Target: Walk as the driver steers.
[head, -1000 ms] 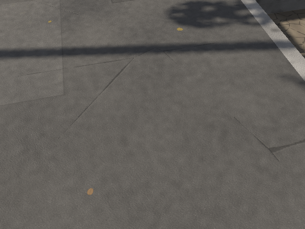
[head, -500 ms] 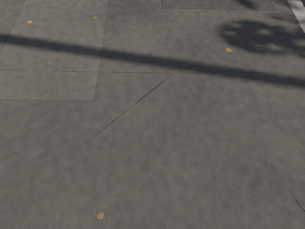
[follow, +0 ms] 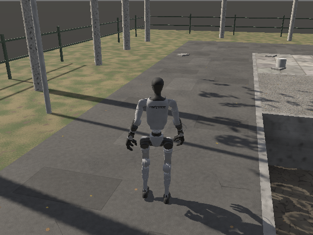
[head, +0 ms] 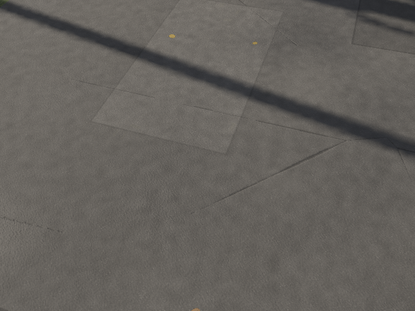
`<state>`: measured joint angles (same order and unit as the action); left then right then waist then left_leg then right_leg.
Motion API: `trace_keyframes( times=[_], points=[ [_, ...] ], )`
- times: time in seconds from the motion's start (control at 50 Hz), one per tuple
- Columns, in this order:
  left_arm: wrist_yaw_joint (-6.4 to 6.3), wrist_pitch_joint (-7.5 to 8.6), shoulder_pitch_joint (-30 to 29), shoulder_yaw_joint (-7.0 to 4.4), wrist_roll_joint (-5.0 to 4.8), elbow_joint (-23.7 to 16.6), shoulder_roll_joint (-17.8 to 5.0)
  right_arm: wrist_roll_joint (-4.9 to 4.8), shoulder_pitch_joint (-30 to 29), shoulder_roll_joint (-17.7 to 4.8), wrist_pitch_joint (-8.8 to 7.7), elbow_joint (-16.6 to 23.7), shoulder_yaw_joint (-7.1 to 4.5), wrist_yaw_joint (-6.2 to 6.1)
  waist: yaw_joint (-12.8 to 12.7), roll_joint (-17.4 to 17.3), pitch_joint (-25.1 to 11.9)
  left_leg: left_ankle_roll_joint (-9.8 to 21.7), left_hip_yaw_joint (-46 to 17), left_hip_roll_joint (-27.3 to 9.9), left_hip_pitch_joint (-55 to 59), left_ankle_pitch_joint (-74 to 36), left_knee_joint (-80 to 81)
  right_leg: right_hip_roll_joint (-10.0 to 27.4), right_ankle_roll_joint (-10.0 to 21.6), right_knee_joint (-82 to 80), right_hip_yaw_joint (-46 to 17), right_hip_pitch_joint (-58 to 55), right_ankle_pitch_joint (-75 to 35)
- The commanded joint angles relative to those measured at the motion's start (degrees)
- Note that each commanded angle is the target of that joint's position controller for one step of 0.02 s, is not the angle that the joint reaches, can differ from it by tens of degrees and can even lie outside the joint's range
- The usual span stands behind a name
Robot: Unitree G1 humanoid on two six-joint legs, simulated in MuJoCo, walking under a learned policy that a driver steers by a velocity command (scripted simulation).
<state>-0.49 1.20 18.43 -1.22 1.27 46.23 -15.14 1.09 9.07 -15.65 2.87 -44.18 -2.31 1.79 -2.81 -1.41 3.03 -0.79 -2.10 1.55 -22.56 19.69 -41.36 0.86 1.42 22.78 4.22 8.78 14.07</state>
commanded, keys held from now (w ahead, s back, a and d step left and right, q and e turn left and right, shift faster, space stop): no key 0.04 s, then e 0.80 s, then w+e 0.06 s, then w+q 0.10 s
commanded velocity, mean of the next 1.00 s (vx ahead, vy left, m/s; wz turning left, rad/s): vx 0.04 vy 0.00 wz -0.36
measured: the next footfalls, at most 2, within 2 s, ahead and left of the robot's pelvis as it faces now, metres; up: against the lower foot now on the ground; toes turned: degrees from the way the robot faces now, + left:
left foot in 0.06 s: +0.08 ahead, +0.11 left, +0.00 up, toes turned -1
right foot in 0.52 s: +0.02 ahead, -0.09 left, +0.00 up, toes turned -15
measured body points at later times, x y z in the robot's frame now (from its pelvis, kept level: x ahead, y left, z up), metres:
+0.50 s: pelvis +0.01 +0.00 -0.01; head +0.03 -0.02 +0.44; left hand +0.14 +0.26 -0.13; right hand +0.07 -0.28 -0.14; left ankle +0.04 +0.11 -0.74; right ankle -0.02 -0.08 -0.73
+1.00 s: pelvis +0.01 -0.02 +0.00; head +0.02 -0.04 +0.45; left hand +0.20 +0.20 -0.11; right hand -0.01 -0.32 -0.12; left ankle +0.08 +0.10 -0.71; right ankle -0.02 -0.08 -0.74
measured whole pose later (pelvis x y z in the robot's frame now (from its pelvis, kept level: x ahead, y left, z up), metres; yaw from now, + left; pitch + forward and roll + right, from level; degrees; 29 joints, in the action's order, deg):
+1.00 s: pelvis +0.01 -0.02 +0.00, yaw -27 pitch +1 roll +1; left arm 0.1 -1.6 16.5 -3.5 1.6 44.4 -15.9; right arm 1.8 10.2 -16.9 2.0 -46.4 -2.9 -0.2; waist -1.5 -0.5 0.9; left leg -1.6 -1.8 0.4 -22.9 21.8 -44.6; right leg -8.0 5.9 22.2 -10.3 11.8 10.6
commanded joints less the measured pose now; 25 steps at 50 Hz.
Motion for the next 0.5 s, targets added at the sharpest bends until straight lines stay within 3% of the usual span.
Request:
trace_keyframes(
  times=[0.02, 0.04, 0.06, 0.08, 0.1, 0.12, 0.14, 0.16, 0.18, 0.22, 0.26, 0.34, 0.42, 0.46, 0.5],
  points=[
    [0.04, -0.29, -0.51, -2.42, -0.51, -2.02, -9.59, -0.18, 1.74, -3.06, -0.97, 2.47, -0.17, -0.78, 2.00, 10.90, -4.75, 1.59, 4.16, 1.35, 8.70, -3.68, 11.37, 11.89, 8.69, 0.12, -8.38, -0.81, -29.82],
    [-0.13, -0.62, -0.84, -2.22, -0.88, -1.69, -9.02, 0.10, 3.26, -2.98, -1.58, 1.73, 0.02, -1.11, 3.54, 8.84, -4.62, 2.48, 3.40, 0.87, 14.35, -10.40, 20.08, 11.08, 6.57, 2.38, -8.16, 1.91, -24.52],
    [-0.03, -0.41, 0.82, -1.15, -0.63, -1.37, -6.00, 0.82, 4.34, -4.13, -2.27, 0.99, 0.09, -1.76, 3.73, 4.14, -6.11, 3.10, -3.18, -4.75, 22.55, -16.75, 25.40, 9.50, 3.47, 4.27, -7.99, 6.46, -17.04],
    [0.33, -0.36, 3.39, 0.30, -0.03, -2.62, -0.98, 1.69, 7.06, -7.05, -3.03, 1.07, 0.31, -2.50, 2.58, -7.32, -9.58, 4.89, -18.29, -20.38, 29.70, -33.82, 26.06, 5.46, 0.52, 12.23, -4.57, 11.82, 6.26],
    [-0.27, -1.80, 4.15, 0.26, -1.53, -1.19, -1.53, -0.33, 4.96, -7.72, -2.88, -0.10, 0.16, -3.37, 2.57, -11.87, -8.19, 12.55, -17.08, -21.99, 18.70, -35.46, 24.26, 1.27, 0.37, 12.45, -4.14, 7.19, 18.30],
    [-0.65, -2.60, 2.11, -0.47, -1.45, -0.67, -4.93, -0.16, 2.25, -4.96, -3.12, 0.48, 0.83, -3.35, 2.66, -7.75, -4.80, 13.12, -15.39, -19.42, 17.33, -30.14, 25.31, 1.07, 0.13, 14.73, -5.69, 8.43, 18.33],
    [-0.64, -2.89, -0.39, -0.87, -1.32, -0.76, -5.36, -0.03, 0.55, -4.25, -3.38, 0.39, 1.29, -3.57, 2.93, -7.53, -2.59, 12.27, -12.90, -17.75, 15.90, -28.44, 25.96, 0.19, 0.02, 16.55, -6.26, 9.94, 16.78],
    [-0.55, -3.01, -0.19, -1.36, -1.26, -0.01, -6.05, 0.20, -0.30, -4.80, -3.20, 0.29, 1.16, -3.93, 2.31, -6.78, -2.35, 11.42, -10.38, -16.12, 15.95, -29.76, 25.95, -0.26, -0.42, 19.40, -6.55, 10.46, 15.46],
    [-0.32, -3.20, 0.63, -1.84, -0.81, 0.56, -6.50, -0.23, 0.07, -5.65, -3.19, -0.04, 0.88, -4.44, 1.95, -6.96, -2.81, 11.27, -8.13, -15.78, 16.10, -33.28, 25.48, -0.47, -0.73, 22.27, -6.43, 10.76, 14.16],
    [-0.25, -3.39, 2.55, -2.24, -0.38, 1.78, -5.73, -0.71, 1.11, -6.53, -2.90, -0.45, 0.21, -4.65, 1.73, -5.32, -4.28, 12.36, -5.07, -15.92, 17.12, -39.35, 23.78, -1.46, -1.66, 30.54, -5.63, 12.50, 14.19],
    [-0.22, -3.85, 1.48, -2.66, -0.44, 1.49, -5.15, -0.59, 0.85, -5.72, -2.52, -0.34, 0.01, -4.78, 1.84, -4.66, -4.03, 13.49, -3.19, -16.50, 15.93, -36.02, 24.18, -1.08, -2.42, 35.13, -5.19, 14.36, 13.68],
    [0.60, -4.80, -2.47, -2.73, -0.29, -0.34, -3.71, 0.21, 0.97, -5.02, -2.09, -0.78, -0.47, -4.89, 2.90, -6.11, -2.36, 13.90, -1.21, -16.52, 15.29, -25.85, 24.48, -0.08, -2.80, 30.31, -3.75, 16.27, 12.04],
    [1.50, -4.93, -3.81, -2.61, -0.57, -2.13, -3.33, 0.61, 0.74, -6.96, -2.17, -0.93, -1.50, -4.10, 3.29, -6.98, -4.56, 14.03, -0.20, -18.39, 14.88, -27.65, 21.73, -0.13, -1.30, 22.67, -1.61, 11.52, 12.08],
    [1.82, -4.76, -3.43, -2.77, -0.79, -2.81, -3.77, 0.60, 0.10, -8.10, -2.03, -0.78, -2.03, -3.77, 2.86, -7.19, -5.39, 12.98, 0.18, -19.17, 14.34, -27.39, 19.61, -0.41, -0.13, 18.32, -0.70, 8.73, 11.05],
    [1.97, -4.03, -0.90, -2.80, -0.74, -2.50, -3.62, 0.17, -0.99, -8.84, -1.55, -0.73, -2.47, -3.65, 0.62, -4.88, -5.72, 9.10, 3.18, -17.70, 10.51, -20.93, 14.20, -1.71, 1.48, 6.93, 0.28, 1.73, 2.83]
  ],
)
Over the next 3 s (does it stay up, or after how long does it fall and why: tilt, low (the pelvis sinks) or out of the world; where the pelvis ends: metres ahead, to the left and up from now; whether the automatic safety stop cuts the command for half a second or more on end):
stays up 0.56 -0.16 -0.01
